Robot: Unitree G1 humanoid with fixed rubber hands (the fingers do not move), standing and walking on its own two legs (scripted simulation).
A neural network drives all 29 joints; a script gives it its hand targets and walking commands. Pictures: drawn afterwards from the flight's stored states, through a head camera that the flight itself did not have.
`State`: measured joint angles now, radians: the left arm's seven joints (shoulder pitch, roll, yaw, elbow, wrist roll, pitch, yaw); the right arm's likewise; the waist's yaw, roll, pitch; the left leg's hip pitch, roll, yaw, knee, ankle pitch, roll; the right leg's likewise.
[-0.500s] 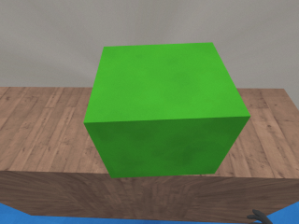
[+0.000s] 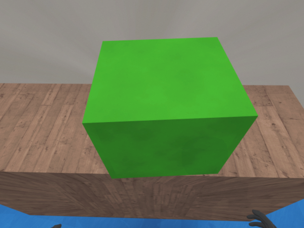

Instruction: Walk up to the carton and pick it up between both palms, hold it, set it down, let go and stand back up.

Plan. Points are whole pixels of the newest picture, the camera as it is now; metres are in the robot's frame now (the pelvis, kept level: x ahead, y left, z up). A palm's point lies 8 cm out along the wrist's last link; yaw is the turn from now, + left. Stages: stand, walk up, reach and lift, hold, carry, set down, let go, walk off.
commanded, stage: reach and lift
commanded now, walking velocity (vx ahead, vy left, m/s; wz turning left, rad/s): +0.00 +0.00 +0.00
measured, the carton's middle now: (162, 110) +0.42 -0.02 +0.07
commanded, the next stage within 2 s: none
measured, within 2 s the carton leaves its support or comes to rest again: neither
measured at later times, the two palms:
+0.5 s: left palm (58, 221) +0.17 +0.26 -0.06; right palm (271, 218) +0.16 -0.29 -0.07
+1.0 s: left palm (56, 213) +0.18 +0.25 -0.01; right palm (272, 223) +0.14 -0.26 -0.02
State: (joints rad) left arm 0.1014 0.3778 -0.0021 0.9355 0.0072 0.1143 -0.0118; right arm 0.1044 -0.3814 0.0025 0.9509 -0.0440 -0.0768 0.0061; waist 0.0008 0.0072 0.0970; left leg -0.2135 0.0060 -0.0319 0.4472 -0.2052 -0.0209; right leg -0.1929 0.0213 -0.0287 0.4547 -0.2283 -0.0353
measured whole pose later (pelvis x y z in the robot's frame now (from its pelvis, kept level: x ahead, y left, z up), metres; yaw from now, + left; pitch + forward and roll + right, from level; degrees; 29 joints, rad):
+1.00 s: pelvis +0.01 +0.00 +0.01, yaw -2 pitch -4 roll +0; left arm 0.36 0.33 0.01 0.00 -0.11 0.31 0.07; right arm 0.38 -0.33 -0.03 0.28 0.07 -0.02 0.11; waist 0.03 -0.04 0.08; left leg -0.11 0.02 0.01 0.36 -0.18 -0.02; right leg -0.12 0.03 0.01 0.39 -0.21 -0.04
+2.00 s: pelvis +0.02 +0.00 +0.01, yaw -2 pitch -2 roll +0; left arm 0.26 0.32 0.04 -0.42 -0.25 0.46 0.12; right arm 0.26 -0.47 -0.04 -0.14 0.39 0.22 0.06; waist 0.02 -0.02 0.03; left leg -0.11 0.02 0.01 0.32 -0.17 -0.02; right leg -0.12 0.03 0.01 0.34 -0.20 -0.04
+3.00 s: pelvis +0.01 +0.00 +0.01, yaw -2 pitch -1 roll +0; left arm -0.49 0.41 0.18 -0.03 -0.27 0.82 0.08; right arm -0.56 -0.63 -0.04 0.30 0.53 0.52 0.07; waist 0.03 0.01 -0.01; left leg -0.15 0.02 0.02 0.30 -0.14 -0.02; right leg -0.16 0.03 0.01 0.33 -0.16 -0.03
